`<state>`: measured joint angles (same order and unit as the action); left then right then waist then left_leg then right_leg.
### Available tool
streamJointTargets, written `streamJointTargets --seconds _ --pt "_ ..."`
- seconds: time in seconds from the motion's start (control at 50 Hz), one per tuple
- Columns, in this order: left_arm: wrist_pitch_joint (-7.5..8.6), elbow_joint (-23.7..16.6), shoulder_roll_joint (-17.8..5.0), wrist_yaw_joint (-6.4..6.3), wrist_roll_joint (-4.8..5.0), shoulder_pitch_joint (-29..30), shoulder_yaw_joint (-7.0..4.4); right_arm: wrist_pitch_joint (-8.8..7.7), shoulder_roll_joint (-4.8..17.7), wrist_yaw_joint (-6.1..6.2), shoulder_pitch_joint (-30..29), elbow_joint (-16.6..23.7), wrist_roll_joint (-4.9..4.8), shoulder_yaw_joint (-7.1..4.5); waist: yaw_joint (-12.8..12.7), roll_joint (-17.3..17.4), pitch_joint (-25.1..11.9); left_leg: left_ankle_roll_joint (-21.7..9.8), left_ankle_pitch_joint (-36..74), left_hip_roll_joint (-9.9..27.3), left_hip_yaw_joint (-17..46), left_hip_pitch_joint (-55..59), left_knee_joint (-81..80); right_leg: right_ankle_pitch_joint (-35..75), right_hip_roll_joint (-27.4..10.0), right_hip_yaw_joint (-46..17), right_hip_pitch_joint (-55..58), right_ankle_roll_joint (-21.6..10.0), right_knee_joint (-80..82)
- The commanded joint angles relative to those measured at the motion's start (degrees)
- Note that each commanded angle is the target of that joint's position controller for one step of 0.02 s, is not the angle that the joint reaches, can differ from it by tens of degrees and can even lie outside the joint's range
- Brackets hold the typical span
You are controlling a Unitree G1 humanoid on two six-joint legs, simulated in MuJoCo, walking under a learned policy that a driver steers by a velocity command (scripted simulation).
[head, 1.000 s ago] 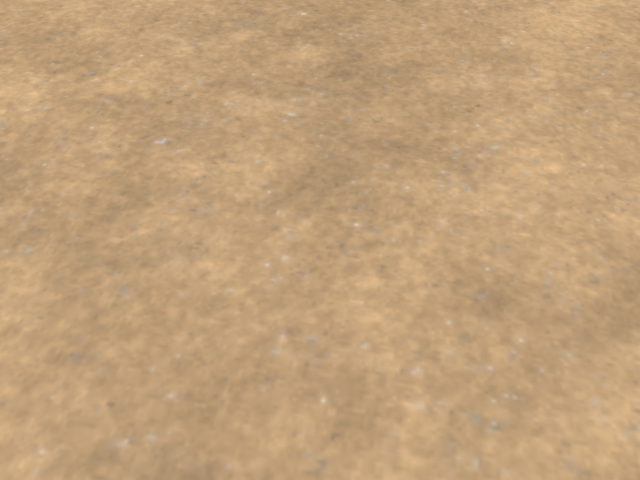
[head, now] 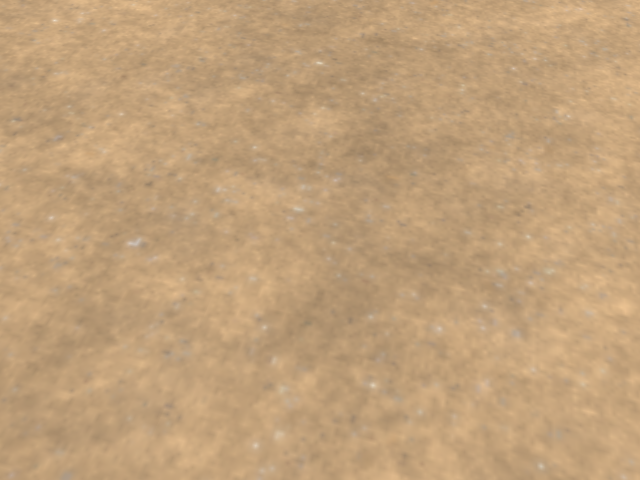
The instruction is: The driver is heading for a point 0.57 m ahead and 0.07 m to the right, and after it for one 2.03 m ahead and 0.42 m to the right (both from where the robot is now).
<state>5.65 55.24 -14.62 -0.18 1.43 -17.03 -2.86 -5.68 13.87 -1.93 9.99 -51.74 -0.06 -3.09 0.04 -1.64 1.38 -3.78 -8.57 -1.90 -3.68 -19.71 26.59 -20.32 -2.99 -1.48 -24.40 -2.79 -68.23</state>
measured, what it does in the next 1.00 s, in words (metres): walks ahead: right foot, then left foot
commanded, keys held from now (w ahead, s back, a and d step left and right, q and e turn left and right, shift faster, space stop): w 0.60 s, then no key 0.40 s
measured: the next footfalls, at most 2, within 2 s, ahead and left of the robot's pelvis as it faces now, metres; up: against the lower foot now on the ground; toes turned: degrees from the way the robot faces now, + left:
right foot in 0.42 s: +0.41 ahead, -0.15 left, +0.00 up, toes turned -3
left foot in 0.90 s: +0.63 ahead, +0.07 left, +0.00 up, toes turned +1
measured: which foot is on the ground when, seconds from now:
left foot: down 0.00-0.42, up 0.44-0.88, down 0.90-1.00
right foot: up 0.00-0.40, down 0.42-0.94, up 0.96-1.00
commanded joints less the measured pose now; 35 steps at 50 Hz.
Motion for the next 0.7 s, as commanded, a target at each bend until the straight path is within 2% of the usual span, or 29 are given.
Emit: streamJointTargets --seconds 0.02,0.04,0.08,0.12,0.2,0.28,0.32,0.36,0.38,0.4,0.42,0.44,0.46,0.48,0.5,0.52,0.54,0.56,0.6,0.64,0.68,0.7 --pt "-0.49 -2.94 -3.22 -0.61 -0.43 -2.31 -1.4 -0.92 4.42 -0.21 1.36 1.38 0.54 -0.67 -1.06 6.31 -3.37 -9.44 4.67 14.64 16.67 8.49 -17.31 5.51 -5.74 -2.41 -8.81 -0.24 1.55" --pt "-0.95 -3.08 -2.73 -0.7 -0.53 -2.23 -1.42 -1.07 5.22 -0.02 2.45 0.71 0.44 -0.85 -1.4 5.99 -2.55 -9.96 6.64 14.39 15.0 7.49 -18.33 6.71 -5.94 -2.05 -9.23 0.18 3.06" --pt "-1.3 -4.56 -3.3 -0.91 -0.91 1.59 -1.73 -1.14 7.07 0.71 4.41 -0.23 0.46 -1.26 -1.08 4.83 -0.83 -10.37 9.76 14.46 13.1 8.16 -19.62 11.48 -6.31 -1.88 -13.29 1.26 8.14" --pt "-1.21 -6.01 -3.26 -0.83 -1.23 6.01 -1.84 -0.77 7.45 1.45 6.52 -1.03 0.28 -1.28 -0.01 4.3 0.0 -9.77 11.71 14.16 11.59 10.4 -19.97 17.34 -6.24 -1.65 -16.66 2.07 14.6" --pt "-0.7 -8.09 -1.82 0.0 -0.93 13.75 -1.26 -0.26 7.91 2.13 9.87 -2.25 -0.29 -1.16 2.35 4.75 1.36 -7.7 10.83 12.38 7.84 12.48 -20.42 26.69 -4.16 0.34 -15.05 2.15 27.98" --pt "-0.32 -10.32 -1.76 1.15 -0.38 20.38 -0.69 0.48 8.42 2.27 14.04 -4.38 -0.7 -1.36 4.64 4.63 3.44 -7.68 9.96 14.42 7.76 19.12 -18.63 25.43 -2.65 1.24 -16.16 1.75 34.92" --pt "0.07 -11.57 -2.08 1.91 -0.21 22.46 -0.55 1.09 8.73 2.47 15.01 -5.2 -0.82 -1.64 4.73 4.94 4.06 -7.39 11.81 16.23 8.26 22.96 -16.41 22.14 -2.26 1.13 -16.86 0.78 37.09" --pt "0.45 -11.9 -3.16 2.49 -0.12 21.45 -0.79 1.57 9.36 2.7 14.35 -5.43 -0.97 -2.02 3.25 5.83 3.15 -6.51 17.09 17.42 8.46 25.21 -13.45 17.97 -1.26 1.7 -13.68 -0.7 38.8" --pt "0.6 -11.34 -4.29 2.54 -0.15 18.75 -1.27 1.77 9.89 2.75 13.21 -5.21 -0.99 -2.2 1.48 6.64 1.42 -5.85 24.44 17.19 7.98 25.3 -10.55 16.19 0.16 2.81 -8.7 -1.6 39.39" --pt "0.69 -9.74 -5.85 2.41 -0.34 13.04 -2.18 2.03 10.05 2.76 11.64 -4.87 -1.06 -2.22 -1.9 6.99 -2.06 -4.82 33.98 15.62 6.38 24.31 -4.21 16.29 2.26 4.65 0.03 -2.84 40.52" --pt "0.66 -6.56 -8.8 2.01 -0.54 2.97 -3.67 2.18 8.64 2.71 10.96 -4.35 -0.79 -1.67 -6.17 5.83 -8.25 -3.15 36.02 12.34 4.07 19.26 7.37 17.94 2.33 4.26 14.53 -4.78 40.02" --pt "0.44 -4.6 -13.59 1.35 -1.25 -7.73 -4.82 2.0 6.6 2.71 11.82 -2.84 0.46 -0.68 -8.77 -2.52 -17.36 -0.96 16.54 8.09 1.15 5.88 27.05 18.79 -9.99 -10.39 32.82 -8.81 39.07" --pt "0.35 -3.6 -15.38 1.9 -1.35 -9.06 -4.89 0.58 -1.08 1.94 18.9 -3.25 -0.21 1.36 -4.45 -17.12 -23.74 1.73 -23.05 -2.17 5.07 -15.37 43.8 7.97 -20.64 -37.58 48.68 -17.5 47.53" --pt "0.46 -4.17 -9.71 1.91 -0.86 -7.24 -3.38 -0.72 5.82 1.68 14.5 -3.57 -1.63 -0.13 -6.22 -10.04 -20.0 0.6 -23.84 1.26 11.32 -21.49 49.91 2.78 -18.56 -37.45 45.84 -14.9 50.34" --pt "0.56 -5.23 -7.5 1.68 -0.78 -2.06 -2.65 -1.49 8.3 1.53 8.94 -1.76 -2.62 -0.81 -5.42 -7.15 -12.2 -0.29 -18.39 4.1 9.79 -24.18 49.87 6.05 -16.75 -28.49 37.96 -12.31 51.27" --pt "0.58 -6.18 -6.47 1.74 -1.1 2.52 -2.16 -1.56 7.87 1.95 6.29 -1.36 -2.37 -0.86 -3.49 -1.68 -8.2 -0.16 -12.98 7.07 8.3 -21.58 47.21 12.22 -14.69 -22.12 29.32 -11.12 52.89" --pt "0.65 -6.43 -4.97 1.93 -1.54 5.01 -1.75 -1.15 7.33 2.29 5.1 -1.29 -1.47 -1.3 -1.91 -0.36 -5.07 0.15 -10.01 8.69 7.88 -19.17 43.83 16.47 -12.6 -17.45 22.64 -10.54 54.71" --pt "0.79 -6.15 -3.91 2.06 -2.06 5.68 -1.36 -0.37 6.23 2.3 6.51 -1.5 -1.24 -1.42 -0.07 -1.82 -4.67 0.21 -8.0 10.05 8.29 -15.68 41.8 18.01 -11.29 -14.54 18.95 -10.11 56.4" --pt "1.05 -5.1 -4.17 2.04 -1.8 4.43 -1.43 0.92 4.06 2.47 7.86 -1.9 -1.14 -1.35 1.08 -2.24 -3.55 0.86 -6.78 10.62 7.59 -13.92 38.34 19.88 -10.21 -11.2 15.63 -10.76 59.03" --pt "1.12 -4.29 -6.01 1.4 -2.08 3.55 -1.68 1.55 4.17 2.88 5.38 -0.94 -0.54 -1.56 1.64 -1.31 -1.26 2.47 -4.06 10.23 6.66 -15.59 33.91 33.76 -10.11 -7.38 13.87 -11.23 59.2" --pt "0.58 -3.57 -6.37 0.65 -2.29 2.79 -1.62 1.65 3.57 2.93 2.43 0.17 0.17 -1.44 1.54 -1.26 -1.03 3.72 0.89 9.45 5.73 -15.78 26.37 45.22 -8.7 -2.76 13.77 -10.23 57.67" --pt "0.24 -3.38 -6.24 0.37 -2.24 2.79 -1.49 1.63 2.83 2.78 1.01 0.49 0.25 -1.16 1.27 -1.7 -1.31 3.81 4.22 8.76 5.0 -13.94 21.72 47.1 -7.33 -0.32 13.13 -9.21 57.13"
Keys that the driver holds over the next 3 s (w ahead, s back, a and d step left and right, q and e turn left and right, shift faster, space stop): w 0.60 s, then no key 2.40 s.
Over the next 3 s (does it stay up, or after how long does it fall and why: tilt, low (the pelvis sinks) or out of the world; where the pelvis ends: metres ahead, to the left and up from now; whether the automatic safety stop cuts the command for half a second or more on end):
stays up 0.56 -0.06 0.00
